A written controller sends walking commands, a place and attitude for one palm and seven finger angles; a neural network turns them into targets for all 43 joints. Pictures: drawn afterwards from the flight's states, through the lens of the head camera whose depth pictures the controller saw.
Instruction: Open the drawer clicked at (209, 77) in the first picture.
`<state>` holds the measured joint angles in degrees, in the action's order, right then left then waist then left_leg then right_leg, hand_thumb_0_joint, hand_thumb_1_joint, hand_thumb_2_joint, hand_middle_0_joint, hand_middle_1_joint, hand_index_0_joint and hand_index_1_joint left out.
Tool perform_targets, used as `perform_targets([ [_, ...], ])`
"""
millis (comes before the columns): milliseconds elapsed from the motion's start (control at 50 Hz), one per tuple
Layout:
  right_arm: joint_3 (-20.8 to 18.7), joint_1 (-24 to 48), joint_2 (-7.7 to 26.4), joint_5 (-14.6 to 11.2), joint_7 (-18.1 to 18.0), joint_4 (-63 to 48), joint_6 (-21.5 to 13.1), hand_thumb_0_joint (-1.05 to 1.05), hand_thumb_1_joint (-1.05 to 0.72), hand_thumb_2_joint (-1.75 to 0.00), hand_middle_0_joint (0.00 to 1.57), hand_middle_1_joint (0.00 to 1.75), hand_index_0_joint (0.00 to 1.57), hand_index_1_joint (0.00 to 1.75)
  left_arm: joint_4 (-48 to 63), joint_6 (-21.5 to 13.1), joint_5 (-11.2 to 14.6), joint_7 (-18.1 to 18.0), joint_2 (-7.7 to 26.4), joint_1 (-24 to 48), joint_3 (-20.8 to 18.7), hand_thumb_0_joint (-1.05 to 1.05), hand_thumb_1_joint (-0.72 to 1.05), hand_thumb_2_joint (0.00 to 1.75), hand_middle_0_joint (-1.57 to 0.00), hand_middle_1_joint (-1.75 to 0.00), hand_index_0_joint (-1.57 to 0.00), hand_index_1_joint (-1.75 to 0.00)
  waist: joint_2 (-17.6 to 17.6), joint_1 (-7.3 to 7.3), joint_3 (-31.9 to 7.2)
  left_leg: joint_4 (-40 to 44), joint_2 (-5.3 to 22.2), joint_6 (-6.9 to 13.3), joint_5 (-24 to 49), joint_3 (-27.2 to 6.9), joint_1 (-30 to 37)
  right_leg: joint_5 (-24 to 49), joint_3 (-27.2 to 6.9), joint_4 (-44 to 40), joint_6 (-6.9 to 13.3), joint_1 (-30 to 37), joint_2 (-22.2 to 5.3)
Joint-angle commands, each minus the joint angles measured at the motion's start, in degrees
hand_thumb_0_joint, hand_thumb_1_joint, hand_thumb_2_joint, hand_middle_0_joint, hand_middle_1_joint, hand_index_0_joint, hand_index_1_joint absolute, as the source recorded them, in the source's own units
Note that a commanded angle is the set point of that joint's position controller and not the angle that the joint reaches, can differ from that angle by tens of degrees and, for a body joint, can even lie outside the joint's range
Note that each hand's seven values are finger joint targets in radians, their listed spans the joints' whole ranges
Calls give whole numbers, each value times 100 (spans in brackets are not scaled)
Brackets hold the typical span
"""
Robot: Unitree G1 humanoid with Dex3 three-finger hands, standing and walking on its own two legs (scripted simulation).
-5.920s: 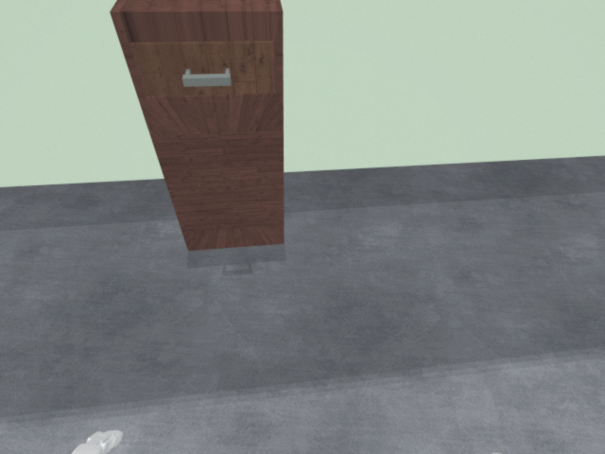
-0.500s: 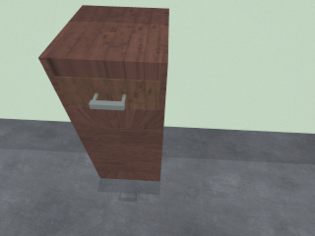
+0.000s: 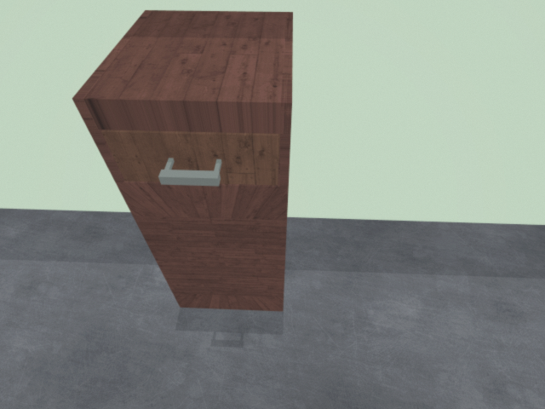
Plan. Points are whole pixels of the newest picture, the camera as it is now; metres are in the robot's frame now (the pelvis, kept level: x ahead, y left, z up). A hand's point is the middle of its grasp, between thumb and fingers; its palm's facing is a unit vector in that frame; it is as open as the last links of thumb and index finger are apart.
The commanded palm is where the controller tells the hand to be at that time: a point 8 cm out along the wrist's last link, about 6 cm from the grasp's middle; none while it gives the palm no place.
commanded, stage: look again from close up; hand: left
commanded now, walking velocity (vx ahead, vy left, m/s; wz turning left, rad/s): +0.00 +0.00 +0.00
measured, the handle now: (192, 170) +0.55 +0.21 +0.00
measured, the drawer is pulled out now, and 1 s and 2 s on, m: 0.00 0.00 0.00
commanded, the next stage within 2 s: raise the hand with hooked fingers in 0.02 s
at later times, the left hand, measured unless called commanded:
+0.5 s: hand (171, 373) +0.18 +0.16 -0.04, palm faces -0.06 -0.31 -0.95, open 8.3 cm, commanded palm +0.14 +0.20 -0.01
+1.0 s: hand (141, 332) +0.22 +0.20 +0.01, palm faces -0.04 -0.11 -0.99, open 11.2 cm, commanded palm +0.19 +0.21 +0.07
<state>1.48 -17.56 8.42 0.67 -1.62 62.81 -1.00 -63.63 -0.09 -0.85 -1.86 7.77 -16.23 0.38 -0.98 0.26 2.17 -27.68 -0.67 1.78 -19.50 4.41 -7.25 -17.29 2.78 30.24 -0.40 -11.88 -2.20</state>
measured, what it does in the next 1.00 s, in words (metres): stands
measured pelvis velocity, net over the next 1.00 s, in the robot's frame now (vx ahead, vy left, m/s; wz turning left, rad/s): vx -0.03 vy -0.03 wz -0.02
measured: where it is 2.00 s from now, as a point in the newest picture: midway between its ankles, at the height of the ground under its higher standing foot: outside the picture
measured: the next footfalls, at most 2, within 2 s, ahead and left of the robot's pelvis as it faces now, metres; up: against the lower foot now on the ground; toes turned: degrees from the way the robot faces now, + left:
none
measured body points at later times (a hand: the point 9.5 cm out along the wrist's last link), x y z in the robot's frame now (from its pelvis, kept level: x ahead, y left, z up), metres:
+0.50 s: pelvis -0.03 -0.03 -0.02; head +0.00 -0.05 +0.43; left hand +0.18 +0.18 +0.02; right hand +0.20 -0.28 -0.09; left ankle -0.05 +0.10 -0.74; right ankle -0.01 -0.12 -0.74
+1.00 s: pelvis -0.03 -0.03 -0.02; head +0.01 -0.07 +0.43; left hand +0.21 +0.21 +0.07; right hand +0.14 -0.25 -0.14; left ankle -0.05 +0.10 -0.74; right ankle -0.01 -0.12 -0.74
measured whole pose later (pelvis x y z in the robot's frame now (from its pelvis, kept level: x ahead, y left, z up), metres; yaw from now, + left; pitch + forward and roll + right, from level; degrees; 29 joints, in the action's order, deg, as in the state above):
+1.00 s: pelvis -0.03 -0.03 -0.02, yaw -1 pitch +6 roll +2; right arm 1.3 -9.3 12.5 1.5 -0.9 34.0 5.7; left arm 2.5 4.0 -55.1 -12.8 22.5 -14.2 2.1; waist -3.0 2.8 -2.5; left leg -37.2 1.2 -0.6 -20.8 4.7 -22.1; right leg -18.9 1.8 40.8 2.3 -27.9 -0.6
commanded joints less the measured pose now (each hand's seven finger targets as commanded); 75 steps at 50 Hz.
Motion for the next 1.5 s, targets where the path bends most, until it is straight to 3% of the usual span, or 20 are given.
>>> perform_targets([
  [0,-89,-395,539,9,-49,-79,-103,0,-90,-90,20,30,20,30,148,-88,31,0,547,-376,-74,0,90,90,-20,-30,-20,-30,115,-2,198,655,663,155,1206,-600,-454,988,-381,-420,258,128,-340],
  [80,-99,-406,507,5,-61,-11,-106,0,-90,-90,20,30,20,30,133,-102,24,-1,542,-391,-88,0,90,90,-20,-30,-20,-30,24,-19,129,578,663,125,1431,-551,-355,1239,-384,-405,267,160,-344],
  [100,-211,277,756,-76,-20,-437,-111,0,-90,-90,20,30,20,30,-86,-215,-24,-261,801,-871,-132,0,90,90,-20,-30,-20,-30,1008,229,249,-673,754,-99,2259,-427,-856,4060,-700,-497,125,141,-696],
  [120,-243,92,1595,-352,-281,-2297,-1042,0,-90,-90,20,30,20,30,8676,-1147,-762,-306,2385,3541,124,0,88,89,-20,-32,-20,-32,-1025,-311,-2749,189,167,113,3286,-368,725,3366,-879,118,317,582,-47],
  [140,-253,576,1064,-286,-537,-1950,-1591,0,-90,-90,20,30,20,30,6923,-529,-860,-757,2087,1227,-198,0,85,88,-20,-33,-20,-33,-1836,51,-2212,388,420,43,4402,-441,975,1470,-311,449,352,29,124],
  [180,-361,470,765,-409,-503,-1544,-1753,0,-90,-90,20,30,20,30,5689,447,-763,-1134,504,-563,396,0,81,86,-21,-36,-21,-36,-1018,-91,-1072,434,511,-161,3355,-494,-42,210,110,483,176,-759,163],
  [200,-334,742,862,-428,-430,-2082,-1827,0,-90,-90,20,30,20,30,6850,434,-965,-1090,444,89,724,0,78,85,-21,-37,-21,-37,-781,-12,-556,271,436,-123,2928,-548,-306,571,76,246,182,-774,92],
  [280,-383,873,1284,22,-264,-2727,-1579,0,-90,-90,20,30,20,30,6729,432,-3024,-1525,1079,-436,531,0,69,81,-22,-43,-22,-43,715,-106,-758,-458,59,-35,2006,-564,-1124,701,-67,250,312,-1326,300],
  [340,-572,1289,1287,203,60,-3319,-938,0,-90,-90,20,30,20,30,5833,485,-4367,-1723,733,-2420,597,0,62,78,-22,-48,-22,-48,1595,484,-434,-606,-87,-132,1317,-379,-1907,275,-314,258,356,-1300,310],
  [360,-614,1387,1238,172,194,-3405,-659,0,-90,-90,20,30,20,30,5732,408,-4736,-1724,875,-2885,364,0,60,77,-22,-50,-22,-50,1596,747,-572,-599,-99,-165,1369,-289,-2134,605,-518,313,413,-1038,296],
  [420,-495,1824,1156,106,387,-3868,-155,0,-90,-90,20,30,20,30,6457,-32,-5477,-1862,1424,-2339,11,0,53,74,-23,-54,-23,-54,1328,920,-998,-721,-201,-183,1166,-159,-2466,946,-794,611,436,-704,206],
  [520,-504,1801,1003,333,398,-4141,187,0,-90,-90,20,30,20,30,7856,-270,-6283,-2522,2209,-435,-539,0,41,69,-24,-62,-24,-62,-140,676,-1777,-1258,-341,-80,885,-143,-1969,564,-1241,780,460,-1310,242],
  [580,-530,1747,925,451,264,-4041,223,0,-90,-90,20,30,20,30,8627,-588,-6323,-2886,2407,1187,-570,0,34,66,-24,-66,-24,-66,-259,268,-2163,-1863,-337,3,689,-304,-1531,8,-1475,796,415,-2049,148],
  [660,-526,1710,962,485,201,-3909,93,0,-90,-90,20,30,20,30,8490,-1023,-6014,-2889,2357,1489,-410,0,25,62,-25,-72,-25,-72,-217,-59,-2078,-2295,-314,41,515,-445,-1475,-210,-1443,787,394,-2645,138],
  [840,-277,2103,1010,49,18,-4017,379,0,-90,-90,20,30,20,30,7106,698,-5412,-1588,2445,227,-401,0,4,53,-26,-86,-26,-86,978,560,-1800,-903,-210,-13,762,-202,-2311,1161,-1010,366,87,-5,30],
  [940,-260,1926,1020,114,-14,-3935,291,0,-90,-90,20,30,20,30,7799,332,-5431,-1202,2621,349,-598,0,-8,48,-27,-93,-27,-93,498,630,-1621,-510,-133,16,1103,-232,-1746,1380,-670,275,161,142,65],
  [1080,-467,1656,1047,215,16,-3712,128,0,-90,-90,20,30,20,30,8188,-419,-5607,-1816,2757,1547,-868,0,-24,41,-28,-103,-28,-103,-252,414,-1801,-508,-128,-22,1424,-323,-972,1097,-422,222,280,-466,153],
  [1180,-544,1700,1112,72,66,-3613,182,0,-90,-90,20,30,20,30,7780,-28,-5546,-1738,2554,2169,-460,0,-36,36,-29,-111,-29,-111,-337,362,-1761,-299,-46,-70,1659,-368,-710,1125,-158,200,293,-529,205],
  [1320,-374,1914,1148,-64,14,-3674,417,0,-90,-90,20,30,20,30,7509,635,-5424,-785,2843,2736,-256,0,-50,30,-30,-120,-30,-120,103,474,-1531,212,-3,-77,2101,-384,-547,1477,-78,-109,260,192,219],
  [1480,-227,1862,1107,-60,33,-3640,563,0,-90,-90,20,30,20,30,7539,390,-5357,-134,3252,3815,-441,0,-50,30,-30,-120,-30,-120,-347,465,-1568,468,36,-123,2605,-448,-100,1624,-52,-417,296,527,255],
])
